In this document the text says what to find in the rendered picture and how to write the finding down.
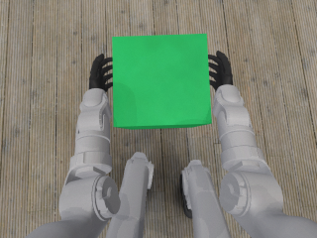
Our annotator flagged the robot left upper arm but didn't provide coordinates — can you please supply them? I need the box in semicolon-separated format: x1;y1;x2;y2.
25;175;121;238

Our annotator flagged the robot left thigh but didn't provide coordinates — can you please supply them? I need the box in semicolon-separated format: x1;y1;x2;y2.
105;157;155;238

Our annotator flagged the carton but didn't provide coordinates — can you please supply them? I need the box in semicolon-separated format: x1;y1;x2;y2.
112;34;212;130

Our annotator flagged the robot right hand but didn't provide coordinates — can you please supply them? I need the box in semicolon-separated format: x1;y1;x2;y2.
208;51;234;92

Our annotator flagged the robot left forearm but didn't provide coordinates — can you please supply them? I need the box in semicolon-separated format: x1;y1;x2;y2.
58;88;112;213

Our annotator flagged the robot left hand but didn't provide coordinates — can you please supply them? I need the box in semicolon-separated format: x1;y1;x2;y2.
88;54;113;92

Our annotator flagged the right robot shin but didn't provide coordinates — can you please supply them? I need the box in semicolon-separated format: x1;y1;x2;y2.
185;160;212;209

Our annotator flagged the robot right upper arm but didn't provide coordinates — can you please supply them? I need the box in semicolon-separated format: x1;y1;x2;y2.
219;170;317;238

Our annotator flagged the robot right forearm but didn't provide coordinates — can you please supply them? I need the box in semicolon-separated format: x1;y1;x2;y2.
212;84;283;199

